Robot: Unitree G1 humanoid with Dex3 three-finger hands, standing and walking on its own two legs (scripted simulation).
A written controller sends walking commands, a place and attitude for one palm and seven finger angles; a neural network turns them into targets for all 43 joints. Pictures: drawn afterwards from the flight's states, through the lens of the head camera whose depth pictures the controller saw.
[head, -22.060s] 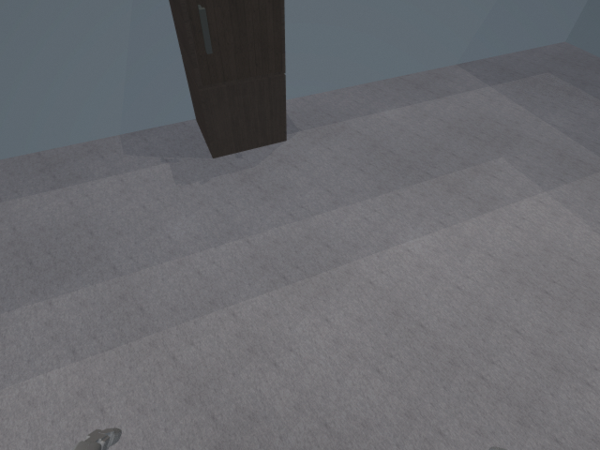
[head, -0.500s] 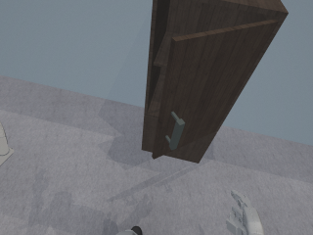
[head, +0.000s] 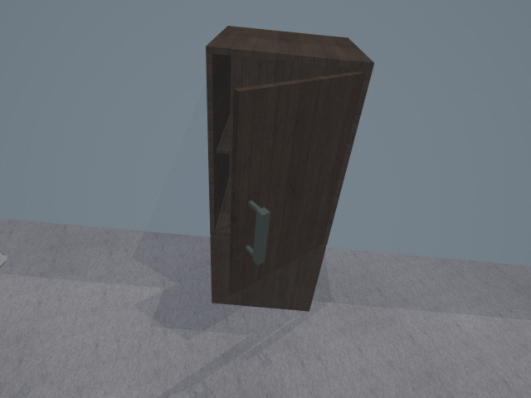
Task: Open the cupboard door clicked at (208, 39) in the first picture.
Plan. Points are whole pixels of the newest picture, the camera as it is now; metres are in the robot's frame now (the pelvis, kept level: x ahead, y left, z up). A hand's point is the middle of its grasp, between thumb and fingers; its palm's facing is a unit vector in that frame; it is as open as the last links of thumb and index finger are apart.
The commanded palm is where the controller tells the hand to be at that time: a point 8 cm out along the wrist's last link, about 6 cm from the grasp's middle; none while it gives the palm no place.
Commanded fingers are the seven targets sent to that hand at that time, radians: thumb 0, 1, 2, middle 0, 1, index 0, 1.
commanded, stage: stop stepping back and stand still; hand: left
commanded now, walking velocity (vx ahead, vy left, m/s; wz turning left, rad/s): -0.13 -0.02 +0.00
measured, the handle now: (255, 232) +0.56 +0.05 -0.06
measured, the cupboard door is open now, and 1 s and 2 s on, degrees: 41 41 41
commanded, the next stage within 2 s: let the arm hang, fingers relaxed in 0.48 s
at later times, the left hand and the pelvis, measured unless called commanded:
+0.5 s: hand out of the picture +0.16 +0.31 +0.21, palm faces +0.55 -0.69 -0.46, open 7.4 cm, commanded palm +0.14 +0.30 +0.22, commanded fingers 0.00 0.90 0.90 -0.20 -0.30 -0.20 -0.30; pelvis -0.02 +0.01 +0.04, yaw -3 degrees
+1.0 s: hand out of the picture +0.02 +0.21 -0.12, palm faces +0.07 -0.97 -0.23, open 7.0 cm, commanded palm none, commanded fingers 0.00 0.90 0.90 -0.20 -0.30 -0.20 -0.30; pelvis -0.03 +0.01 +0.04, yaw +4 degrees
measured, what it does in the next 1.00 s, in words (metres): steps on the spot: left foot, then right foot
